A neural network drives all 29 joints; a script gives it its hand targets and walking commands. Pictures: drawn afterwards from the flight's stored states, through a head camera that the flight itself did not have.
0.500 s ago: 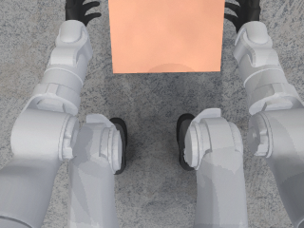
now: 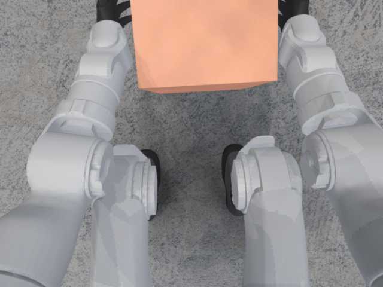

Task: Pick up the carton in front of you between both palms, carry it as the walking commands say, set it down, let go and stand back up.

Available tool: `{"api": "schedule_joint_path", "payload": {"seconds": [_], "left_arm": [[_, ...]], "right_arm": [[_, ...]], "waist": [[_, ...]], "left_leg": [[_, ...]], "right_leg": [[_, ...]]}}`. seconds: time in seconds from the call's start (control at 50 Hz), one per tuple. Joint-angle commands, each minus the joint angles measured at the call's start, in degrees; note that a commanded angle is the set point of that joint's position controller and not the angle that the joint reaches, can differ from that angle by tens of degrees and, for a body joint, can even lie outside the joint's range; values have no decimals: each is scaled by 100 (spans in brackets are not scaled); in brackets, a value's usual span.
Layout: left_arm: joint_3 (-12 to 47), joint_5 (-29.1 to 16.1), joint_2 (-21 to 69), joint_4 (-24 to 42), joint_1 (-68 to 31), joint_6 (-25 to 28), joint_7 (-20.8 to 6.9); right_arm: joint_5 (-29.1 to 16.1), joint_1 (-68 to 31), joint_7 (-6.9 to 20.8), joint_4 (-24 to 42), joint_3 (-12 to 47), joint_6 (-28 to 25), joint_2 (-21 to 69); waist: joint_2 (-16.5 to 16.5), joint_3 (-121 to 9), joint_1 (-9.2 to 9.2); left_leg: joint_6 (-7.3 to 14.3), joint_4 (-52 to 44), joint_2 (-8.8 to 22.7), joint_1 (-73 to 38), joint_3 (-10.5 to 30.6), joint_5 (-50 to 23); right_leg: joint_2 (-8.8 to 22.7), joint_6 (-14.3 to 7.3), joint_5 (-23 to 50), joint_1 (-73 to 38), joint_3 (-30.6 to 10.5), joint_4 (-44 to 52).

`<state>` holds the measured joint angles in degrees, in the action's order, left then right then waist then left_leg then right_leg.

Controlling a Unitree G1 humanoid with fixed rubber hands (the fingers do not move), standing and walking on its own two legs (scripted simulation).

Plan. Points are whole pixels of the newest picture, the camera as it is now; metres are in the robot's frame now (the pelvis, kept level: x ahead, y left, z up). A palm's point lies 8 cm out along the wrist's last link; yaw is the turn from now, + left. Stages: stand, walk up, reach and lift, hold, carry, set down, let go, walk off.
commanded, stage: reach and lift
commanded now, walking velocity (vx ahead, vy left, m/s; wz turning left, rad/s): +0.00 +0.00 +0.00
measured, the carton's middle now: (201, 37) +0.51 -0.04 -0.23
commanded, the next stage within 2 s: none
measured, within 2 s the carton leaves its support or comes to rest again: neither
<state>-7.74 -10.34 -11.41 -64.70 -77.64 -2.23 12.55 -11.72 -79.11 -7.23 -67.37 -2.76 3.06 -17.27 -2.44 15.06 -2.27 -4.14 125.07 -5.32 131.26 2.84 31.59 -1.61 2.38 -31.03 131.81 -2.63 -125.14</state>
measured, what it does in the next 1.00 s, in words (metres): rises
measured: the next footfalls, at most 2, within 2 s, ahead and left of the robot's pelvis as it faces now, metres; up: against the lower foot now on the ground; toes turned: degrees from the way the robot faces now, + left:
none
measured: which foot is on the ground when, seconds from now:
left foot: down 0.00-1.00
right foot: down 0.00-1.00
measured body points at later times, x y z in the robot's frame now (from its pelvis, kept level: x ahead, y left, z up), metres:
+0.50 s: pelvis +0.00 +0.00 +0.10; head +0.25 -0.02 +0.47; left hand +0.50 +0.11 +0.03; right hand +0.49 -0.19 +0.02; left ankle +0.12 +0.13 -0.33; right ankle +0.12 -0.13 -0.33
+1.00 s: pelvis +0.05 +0.00 +0.23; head +0.22 -0.02 +0.65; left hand +0.47 +0.12 +0.18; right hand +0.45 -0.18 +0.18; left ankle +0.12 +0.13 -0.33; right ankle +0.12 -0.13 -0.33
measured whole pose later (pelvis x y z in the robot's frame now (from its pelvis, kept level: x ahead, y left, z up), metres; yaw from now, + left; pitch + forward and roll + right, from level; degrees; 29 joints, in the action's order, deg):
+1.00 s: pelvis +0.05 +0.00 +0.23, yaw -2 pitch +34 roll +0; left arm -21.0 6.7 5.2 -36.7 -37.7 -15.8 6.0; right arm 7.2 -38.1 -3.3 -37.9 -18.7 17.0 1.3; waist -1.5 -14.1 -0.9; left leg -2.8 82.8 -7.0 86.9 6.5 29.9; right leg -5.5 2.9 -28.5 88.0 -6.4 -82.4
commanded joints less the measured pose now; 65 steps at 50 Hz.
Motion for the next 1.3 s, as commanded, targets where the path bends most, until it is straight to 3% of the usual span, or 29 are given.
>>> {"api": "schedule_joint_path", "payload": {"seconds": [0.0, 0.08, 0.16, 0.26, 0.32, 0.48, 0.7, 0.84, 1.28], "left_arm": [[1872, -246, 5815, 1976, -3290, -22, -1462], [2223, -260, 6320, 2801, -3063, -300, -1403], [2216, 79, 6670, 3247, -2685, -696, -1473], [1389, 870, 6824, 2391, -2097, -1127, -1614], [928, 1255, 6889, 2050, -1959, -1243, -1722], [744, 1508, 7155, 1918, -1603, -1325, -1904], [1768, 1087, 7595, 2612, -717, -1426, -2037], [2112, 976, 7755, 2706, 88, -1423, -2052], [2169, 1359, 7750, 2712, 2483, -1245, -2096]], "right_arm": [[-213, -3115, 1373, 2209, 1443, -22, 5579], [-192, -2853, 1329, 3166, 1676, 272, 6087], [133, -2432, 1459, 3641, 1678, 706, 6581], [795, -1827, 1697, 2676, 1083, 1153, 6950], [1127, -1755, 1779, 2343, 692, 1250, 7027], [1502, -1394, 1839, 2268, 419, 1319, 7293], [1120, -558, 1850, 3049, 1393, 1411, 7793], [1057, 174, 1807, 3159, 1678, 1385, 7915], [1446, 2460, 1781, 3252, 1717, 1175, 8008]], "waist": [[51, -8197, -319], [151, -9457, -367], [233, -9267, -275], [254, -7348, -67], [267, -7087, -21], [262, -7582, -75], [287, -8198, -8], [264, -7718, 23], [274, -5734, 129]], "left_leg": [[171, -725, -504, -3639, -822, -2160], [151, -900, -569, -4168, -883, -2302], [220, -1372, -638, -4127, -895, -1571], [276, -2067, -618, -3437, -833, -306], [296, -2403, -630, -3407, -810, -178], [250, -3185, -649, -3942, -779, -389], [180, -4055, -636, -5243, -665, -1071], [157, -4722, -599, -6026, -498, -1272], [297, -7420, -289, -8977, 101, -2202]], "right_leg": [[-542, -164, 2616, -4242, 632, 916], [-608, -112, 2827, -5007, 772, 1057], [-681, -89, 1988, -4800, 847, 1466], [-694, -87, 458, -3778, 773, 2210], [-725, -113, 260, -3788, 741, 2552], [-741, -105, 643, -4666, 703, 3294], [-814, -45, 1407, -6141, 619, 4076], [-821, -54, 1555, -6817, 491, 4714], [-594, -164, 2359, -9561, -69, 7347]]}}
